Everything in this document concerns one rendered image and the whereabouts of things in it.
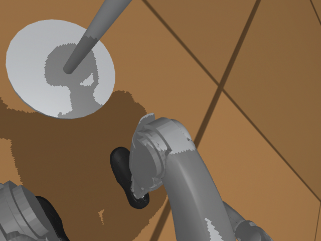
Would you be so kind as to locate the right robot arm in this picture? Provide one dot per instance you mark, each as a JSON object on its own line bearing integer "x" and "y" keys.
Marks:
{"x": 249, "y": 231}

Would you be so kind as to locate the left robot foot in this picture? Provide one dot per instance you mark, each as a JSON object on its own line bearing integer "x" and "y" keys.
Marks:
{"x": 53, "y": 217}

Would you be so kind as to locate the right robot hand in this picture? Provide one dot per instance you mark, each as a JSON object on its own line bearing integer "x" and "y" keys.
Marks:
{"x": 234, "y": 216}

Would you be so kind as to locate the right robot foot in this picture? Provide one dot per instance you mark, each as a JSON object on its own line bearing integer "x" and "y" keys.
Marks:
{"x": 119, "y": 160}

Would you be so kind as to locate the floor lamp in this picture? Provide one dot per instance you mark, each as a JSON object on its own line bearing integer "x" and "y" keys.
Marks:
{"x": 62, "y": 70}

